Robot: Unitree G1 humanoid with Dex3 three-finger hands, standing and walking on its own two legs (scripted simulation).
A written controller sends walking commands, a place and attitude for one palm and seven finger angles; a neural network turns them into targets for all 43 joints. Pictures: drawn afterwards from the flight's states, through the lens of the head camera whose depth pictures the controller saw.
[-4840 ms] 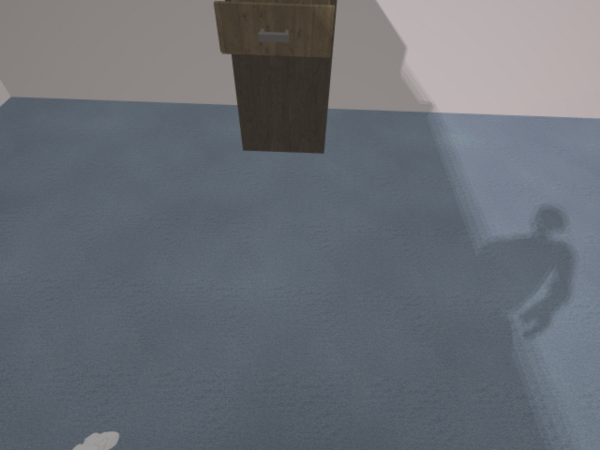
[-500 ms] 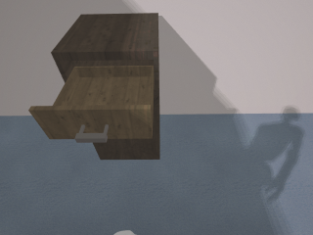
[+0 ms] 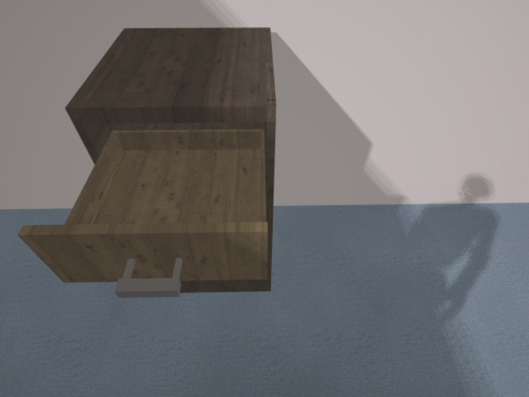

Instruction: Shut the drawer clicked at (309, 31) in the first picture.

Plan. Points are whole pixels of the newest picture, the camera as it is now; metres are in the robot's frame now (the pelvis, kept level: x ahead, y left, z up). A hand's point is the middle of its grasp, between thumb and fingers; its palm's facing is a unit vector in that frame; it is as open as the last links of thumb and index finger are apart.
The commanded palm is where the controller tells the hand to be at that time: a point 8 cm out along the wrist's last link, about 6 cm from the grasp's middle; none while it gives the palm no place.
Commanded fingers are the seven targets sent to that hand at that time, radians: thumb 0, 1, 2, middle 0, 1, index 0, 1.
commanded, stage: come to a stop and stand still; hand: left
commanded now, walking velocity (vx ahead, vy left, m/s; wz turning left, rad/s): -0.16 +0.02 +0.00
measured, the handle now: (151, 276) +0.31 +0.22 -0.02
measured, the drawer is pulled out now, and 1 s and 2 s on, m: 0.30 0.30 0.30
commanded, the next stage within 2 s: look again from close up in 1.82 s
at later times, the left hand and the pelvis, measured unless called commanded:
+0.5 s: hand out of the picture +0.07 +0.18 -0.17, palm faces +0.04 -0.97 -0.22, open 7.3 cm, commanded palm none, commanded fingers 0.00 0.90 0.90 -0.20 -0.30 -0.20 -0.30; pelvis +0.02 +0.00 +0.00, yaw +1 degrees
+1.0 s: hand out of the picture +0.08 +0.24 -0.17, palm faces +0.02 -0.97 -0.25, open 7.4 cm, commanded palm none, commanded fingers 0.00 0.90 0.90 -0.20 -0.30 -0.20 -0.30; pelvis +0.05 +0.05 +0.00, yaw -1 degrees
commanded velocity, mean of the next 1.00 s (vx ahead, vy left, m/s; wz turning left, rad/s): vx -0.04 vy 0.03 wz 0.00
